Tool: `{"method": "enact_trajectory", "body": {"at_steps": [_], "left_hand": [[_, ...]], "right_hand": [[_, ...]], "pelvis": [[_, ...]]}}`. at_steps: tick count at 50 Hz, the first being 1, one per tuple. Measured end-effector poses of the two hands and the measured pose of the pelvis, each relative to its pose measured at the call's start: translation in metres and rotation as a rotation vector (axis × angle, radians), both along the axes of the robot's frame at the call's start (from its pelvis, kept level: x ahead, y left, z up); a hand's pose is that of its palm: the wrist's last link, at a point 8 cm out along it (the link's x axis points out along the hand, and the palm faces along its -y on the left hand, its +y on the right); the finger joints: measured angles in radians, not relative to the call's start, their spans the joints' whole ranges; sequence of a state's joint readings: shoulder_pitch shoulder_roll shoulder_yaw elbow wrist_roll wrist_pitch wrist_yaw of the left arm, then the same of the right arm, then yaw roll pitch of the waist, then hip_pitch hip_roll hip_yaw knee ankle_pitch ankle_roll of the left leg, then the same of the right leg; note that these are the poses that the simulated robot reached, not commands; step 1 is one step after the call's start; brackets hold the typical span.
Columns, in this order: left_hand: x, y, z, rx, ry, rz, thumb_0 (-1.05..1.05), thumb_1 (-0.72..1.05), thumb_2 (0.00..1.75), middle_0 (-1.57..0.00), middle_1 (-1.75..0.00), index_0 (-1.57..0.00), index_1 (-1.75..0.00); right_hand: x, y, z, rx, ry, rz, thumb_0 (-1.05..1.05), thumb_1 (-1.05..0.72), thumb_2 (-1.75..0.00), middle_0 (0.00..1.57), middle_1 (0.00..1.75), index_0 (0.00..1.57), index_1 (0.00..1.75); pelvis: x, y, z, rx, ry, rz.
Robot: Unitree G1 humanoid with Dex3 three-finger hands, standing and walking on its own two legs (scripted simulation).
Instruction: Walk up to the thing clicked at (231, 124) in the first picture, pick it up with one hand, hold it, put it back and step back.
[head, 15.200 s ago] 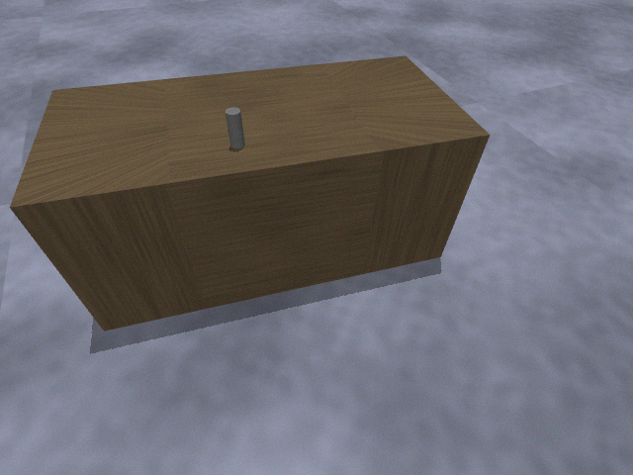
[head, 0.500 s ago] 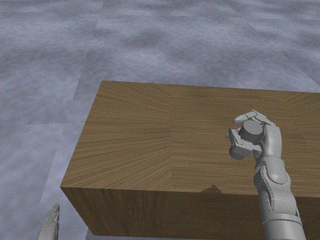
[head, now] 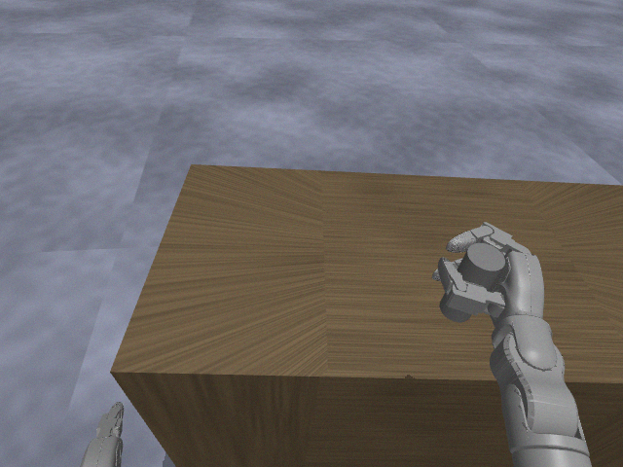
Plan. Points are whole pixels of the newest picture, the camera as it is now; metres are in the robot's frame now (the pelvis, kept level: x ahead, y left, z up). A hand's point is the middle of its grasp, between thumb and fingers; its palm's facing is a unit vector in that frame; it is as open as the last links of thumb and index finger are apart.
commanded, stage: hold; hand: right
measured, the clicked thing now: (469, 284) +0.33 -0.19 +0.11
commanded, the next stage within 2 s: crouch in 2.00 s
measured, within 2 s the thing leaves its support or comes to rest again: neither
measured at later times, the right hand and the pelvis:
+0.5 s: hand (464, 280) +0.32 -0.17 +0.13, palm faces +0.19 +0.98 -0.01, open 5.3 cm; pelvis +0.00 +0.00 +0.00, yaw +0 degrees
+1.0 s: hand (460, 275) +0.32 -0.17 +0.13, palm faces +0.17 +0.98 +0.00, open 5.3 cm; pelvis +0.00 +0.00 +0.00, yaw +0 degrees
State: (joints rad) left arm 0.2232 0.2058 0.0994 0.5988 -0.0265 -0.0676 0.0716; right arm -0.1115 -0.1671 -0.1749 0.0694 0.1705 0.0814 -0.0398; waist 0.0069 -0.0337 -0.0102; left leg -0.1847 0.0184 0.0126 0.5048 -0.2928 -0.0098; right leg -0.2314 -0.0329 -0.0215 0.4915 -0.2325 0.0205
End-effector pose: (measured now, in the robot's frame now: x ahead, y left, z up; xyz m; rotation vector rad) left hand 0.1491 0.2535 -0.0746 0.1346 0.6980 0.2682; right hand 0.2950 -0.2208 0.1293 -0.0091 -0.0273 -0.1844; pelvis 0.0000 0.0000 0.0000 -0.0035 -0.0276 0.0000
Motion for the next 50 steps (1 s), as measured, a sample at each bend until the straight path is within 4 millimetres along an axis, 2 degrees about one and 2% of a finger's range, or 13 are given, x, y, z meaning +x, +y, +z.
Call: {"method": "enact_trajectory", "body": {"at_steps": [33,50], "left_hand": [[-0.0065,-0.0015,-0.0016,-0.001,0.008,-0.008,-0.01,-0.53,0.05,-0.06,-0.06,-0.05,-0.06],[-0.0073,0.0019,-0.0010,0.004,0.011,-0.006,-0.01,-0.53,0.05,-0.06,-0.06,-0.05,-0.06]], "right_hand": [[-0.0084,-0.0011,0.0019,-0.005,-0.008,-0.001,0.00,-0.18,-1.11,1.02,1.11,1.00,1.14],[-0.0019,0.0028,0.0023,0.002,-0.003,0.009,0.00,-0.18,-1.11,1.02,1.11,1.00,1.14]], "pelvis": [[-0.0053,0.0001,0.0026,0.002,-0.017,0.001],[-0.0038,0.0007,0.0031,0.001,-0.014,0.003]]}}
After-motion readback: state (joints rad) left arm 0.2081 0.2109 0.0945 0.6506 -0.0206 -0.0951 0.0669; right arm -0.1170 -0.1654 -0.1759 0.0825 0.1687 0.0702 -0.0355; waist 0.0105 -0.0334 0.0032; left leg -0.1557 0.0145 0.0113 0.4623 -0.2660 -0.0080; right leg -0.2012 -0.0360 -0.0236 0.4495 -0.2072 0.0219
